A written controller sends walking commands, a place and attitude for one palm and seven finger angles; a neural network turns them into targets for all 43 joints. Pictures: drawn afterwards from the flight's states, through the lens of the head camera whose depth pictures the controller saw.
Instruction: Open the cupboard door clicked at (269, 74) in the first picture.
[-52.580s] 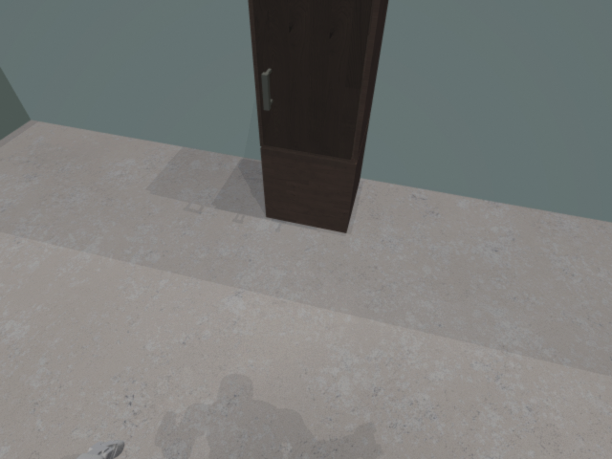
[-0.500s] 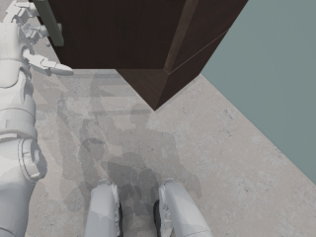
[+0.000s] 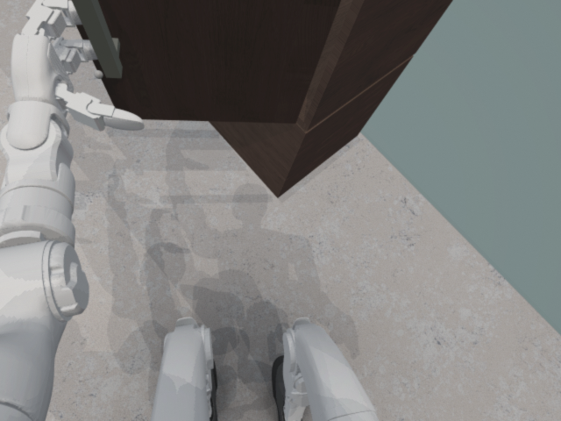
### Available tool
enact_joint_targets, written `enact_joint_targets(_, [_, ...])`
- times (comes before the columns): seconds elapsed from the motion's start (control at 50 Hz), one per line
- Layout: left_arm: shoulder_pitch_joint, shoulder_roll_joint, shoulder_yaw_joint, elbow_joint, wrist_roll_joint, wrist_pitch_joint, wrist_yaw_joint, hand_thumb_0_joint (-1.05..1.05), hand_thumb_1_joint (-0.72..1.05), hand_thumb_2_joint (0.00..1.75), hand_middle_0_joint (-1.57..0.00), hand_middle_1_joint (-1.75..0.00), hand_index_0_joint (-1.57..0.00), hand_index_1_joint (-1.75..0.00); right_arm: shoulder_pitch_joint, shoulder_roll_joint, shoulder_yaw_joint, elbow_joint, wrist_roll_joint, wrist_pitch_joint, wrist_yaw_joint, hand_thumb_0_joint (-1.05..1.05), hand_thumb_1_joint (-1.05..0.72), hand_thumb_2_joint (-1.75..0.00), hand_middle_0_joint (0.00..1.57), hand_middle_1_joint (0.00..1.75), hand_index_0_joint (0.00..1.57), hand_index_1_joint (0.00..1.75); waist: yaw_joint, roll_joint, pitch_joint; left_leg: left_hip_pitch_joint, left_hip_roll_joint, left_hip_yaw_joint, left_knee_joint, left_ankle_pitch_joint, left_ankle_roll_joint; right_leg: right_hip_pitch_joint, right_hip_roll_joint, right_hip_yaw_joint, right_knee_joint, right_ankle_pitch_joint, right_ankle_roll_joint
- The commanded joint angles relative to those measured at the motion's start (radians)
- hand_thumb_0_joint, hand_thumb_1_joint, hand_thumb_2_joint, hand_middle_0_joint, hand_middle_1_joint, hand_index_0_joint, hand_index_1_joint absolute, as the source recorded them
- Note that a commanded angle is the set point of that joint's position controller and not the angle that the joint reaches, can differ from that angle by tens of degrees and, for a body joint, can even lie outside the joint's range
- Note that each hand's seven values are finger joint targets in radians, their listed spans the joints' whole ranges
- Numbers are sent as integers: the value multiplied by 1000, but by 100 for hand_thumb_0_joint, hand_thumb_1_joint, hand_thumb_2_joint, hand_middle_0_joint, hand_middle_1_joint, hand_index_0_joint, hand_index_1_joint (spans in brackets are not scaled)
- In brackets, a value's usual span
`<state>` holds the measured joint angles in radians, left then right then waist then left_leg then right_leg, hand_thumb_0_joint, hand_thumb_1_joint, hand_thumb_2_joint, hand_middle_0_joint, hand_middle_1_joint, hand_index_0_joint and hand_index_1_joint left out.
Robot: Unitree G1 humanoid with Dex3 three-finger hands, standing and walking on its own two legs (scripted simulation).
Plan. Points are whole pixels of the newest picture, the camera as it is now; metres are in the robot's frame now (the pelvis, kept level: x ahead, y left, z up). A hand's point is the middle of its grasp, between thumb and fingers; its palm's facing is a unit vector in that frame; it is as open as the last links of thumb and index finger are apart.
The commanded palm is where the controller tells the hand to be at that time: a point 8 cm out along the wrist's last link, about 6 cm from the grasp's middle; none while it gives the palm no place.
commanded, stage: slide the fingers in behind the handle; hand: left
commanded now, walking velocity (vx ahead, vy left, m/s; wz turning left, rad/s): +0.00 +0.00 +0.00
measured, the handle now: (101, 24) +0.61 +0.20 +0.06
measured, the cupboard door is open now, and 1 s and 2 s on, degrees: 53 52 76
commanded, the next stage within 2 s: close the thumb around the handle in 0.12 s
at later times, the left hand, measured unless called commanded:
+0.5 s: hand (100, 75) +0.55 +0.20 +0.04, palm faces +0.05 -1.00 -0.04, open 11.9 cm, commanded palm +0.54 +0.19 +0.05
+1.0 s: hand (100, 72) +0.55 +0.20 +0.04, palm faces +0.04 -1.00 -0.04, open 7.2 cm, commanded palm +0.54 +0.20 +0.05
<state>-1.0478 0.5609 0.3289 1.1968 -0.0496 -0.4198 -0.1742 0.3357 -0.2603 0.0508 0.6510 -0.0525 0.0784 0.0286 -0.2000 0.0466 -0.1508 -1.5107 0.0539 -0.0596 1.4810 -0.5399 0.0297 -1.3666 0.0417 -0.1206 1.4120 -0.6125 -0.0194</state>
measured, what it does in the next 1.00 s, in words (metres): stands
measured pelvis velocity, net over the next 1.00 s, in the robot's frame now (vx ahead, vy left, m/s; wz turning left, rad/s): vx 0.01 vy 0.00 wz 0.00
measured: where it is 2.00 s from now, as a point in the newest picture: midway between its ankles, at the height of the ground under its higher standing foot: (247, 410)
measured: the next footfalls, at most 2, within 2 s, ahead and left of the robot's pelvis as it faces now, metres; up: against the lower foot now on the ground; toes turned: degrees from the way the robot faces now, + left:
none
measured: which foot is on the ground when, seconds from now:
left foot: down 0.00-1.00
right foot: down 0.00-1.00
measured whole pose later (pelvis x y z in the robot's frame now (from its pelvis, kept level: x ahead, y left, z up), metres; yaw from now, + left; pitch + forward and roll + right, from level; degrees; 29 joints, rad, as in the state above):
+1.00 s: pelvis +0.01 +0.00 +0.00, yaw +0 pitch +32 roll -7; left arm -1.04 0.55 0.33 1.20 -0.05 -0.44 -0.18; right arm 0.33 -0.26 0.05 0.65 -0.05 0.09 0.03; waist -0.20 0.05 -0.15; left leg -1.49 0.05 -0.06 1.47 -0.55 0.03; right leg -1.35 0.04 -0.12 1.40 -0.62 -0.02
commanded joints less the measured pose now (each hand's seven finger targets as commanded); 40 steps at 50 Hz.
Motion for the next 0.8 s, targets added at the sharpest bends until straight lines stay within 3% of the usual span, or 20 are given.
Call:
enact_joint_targets(0.0, [-486, 114, -6, -231, -8, -82, -28, 0, -50, 30, -30, -120, -30, -120, 214, -203, -72, -15, 0, -7, -8, 0, -90, -90, 20, 30, 20, 30, -64, 234, -595, 692, -3, -81, -144, 357, 4, 62, 27, 54, -186, 283, -24])
enact_joint_targets(0.02, [-478, 116, -5, -245, -7, -86, -27, 0, -50, 30, -30, -120, -30, -120, 212, -204, -72, -17, 2, -5, -7, 0, -90, -90, 20, 30, 20, 30, -57, 241, -612, 715, -2, -86, -149, 376, 0, 64, 27, 51, -185, 291, -25])
enact_joint_targets(0.06, [-465, 69, -38, -236, -5, -87, -28, 0, -50, 30, -30, -120, -30, -120, 203, -199, -74, -18, 2, -4, -3, 0, -90, -90, 20, 30, 20, 30, -63, 247, -583, 721, -2, -88, -156, 360, -3, 42, 26, 47, -189, 278, -25])
enact_joint_targets(0.16, [-469, 71, -29, -246, -7, -95, -15, 0, -50, 30, -30, -120, -30, -120, 207, -202, -78, -15, 1, -1, -4, 0, -90, -90, 20, 30, 20, 30, -64, 219, -590, 740, -1, -100, -165, 362, -5, 43, 26, 43, -190, 278, -24])
enact_joint_targets(0.2, [-478, 61, -34, -262, -7, -103, -10, 0, -50, 30, -30, -120, -30, -120, 210, -201, -80, -13, -1, -3, -2, 0, -90, -90, 20, 30, 20, 30, -64, 236, -607, 766, 0, -106, -167, 384, -7, 31, 25, 42, -183, 285, -25])
enact_joint_targets(0.22, [-474, 51, -43, -256, -4, -104, -9, 0, -44, 32, -30, -121, -30, -121, 205, -201, -81, -13, -1, -1, -2, 0, -90, -90, 20, 30, 20, 30, -64, 251, -602, 776, 1, -109, -168, 391, -11, 17, 23, 41, -183, 288, -25])
enact_joint_targets(0.26, [-476, 19, -66, -236, -6, -101, -6, 0, -33, 37, -31, -122, -31, -122, 201, -198, -80, -9, -1, -1, -1, 0, -90, -90, 20, 30, 20, 30, -78, 222, -568, 752, 0, -107, -170, 352, -7, 14, 25, 39, -192, 270, -22])
enact_joint_targets(0.32, [-482, 61, -37, -241, 0, -110, 1, 0, -16, 44, -32, -124, -32, -124, 208, -202, -79, -9, -2, -1, -2, 0, -90, -90, 20, 30, 20, 30, -66, 236, -584, 758, -2, -107, -171, 375, -9, 24, 23, 41, -187, 279, -25])
enact_joint_targets(0.34, [-491, 36, -59, -242, 2, -110, -1, 0, -11, 47, -33, -124, -33, -124, 204, -198, -80, -8, -3, -1, -1, 0, -90, -90, 20, 30, 20, 30, -75, 234, -591, 757, -3, -104, -165, 378, -8, 23, 24, 42, -187, 284, -24])
enact_joint_targets(0.42, [-472, 42, -46, -237, -2, -116, -4, 0, 12, 56, -34, -127, -34, -127, 206, -200, -81, -8, -4, 0, -1, 0, -90, -90, 20, 30, 20, 30, -67, 236, -599, 777, 0, -109, -168, 396, -10, 22, 23, 39, -186, 291, -25])
enact_joint_targets(0.48, [-482, 34, -61, -218, 1, -110, -6, 0, 28, 64, -36, -128, -36, -128, 203, -200, -79, -6, -3, 5, -3, 0, -90, -90, 20, 30, 20, 30, -80, 214, -571, 746, -2, -105, -164, 371, -7, 22, 23, 41, -189, 282, -23])
enact_joint_targets(0.5, [-497, 13, -77, -221, 0, -113, -8, 0, 34, 66, -36, -129, -36, -129, 205, -197, -80, -6, -3, 2, -2, 0, -90, -90, 20, 30, 20, 30, -83, 232, -565, 754, -2, -107, -165, 368, -7, 6, 23, 43, -187, 277, -24])
enact_joint_targets(0.7, [-485, 59, -43, -208, -3, -97, -19, 0, 90, 90, -40, -135, -40, -135, 214, -200, -77, -6, -2, 5, -5, 0, -90, -90, 20, 30, 20, 30, -77, 209, -593, 711, -6, -89, -145, 388, 3, 57, 27, 49, -187, 301, -23])
enact_joint_targets(0.74, [-457, 65, -37, -229, -6, -98, -23, 0, 90, 90, -40, -135, -40, -135, 207, -199, -77, -13, 0, 8, -3, 0, -90, -90, 20, 30, 20, 30, -58, 237, -616, 739, -7, -86, -150, 417, -2, 68, 25, 49, -189, 316, -25])
enact_joint_targets(0.78, [-446, 49, -46, -214, -9, -90, -27, 0, 90, 90, -40, -135, -40, -135, 202, -196, -76, -12, 2, 10, -3, 0, -90, -90, 20, 30, 20, 30, -65, 216, -592, 718, -6, -83, -148, 399, -1, 67, 27, 48, -192, 311, -23])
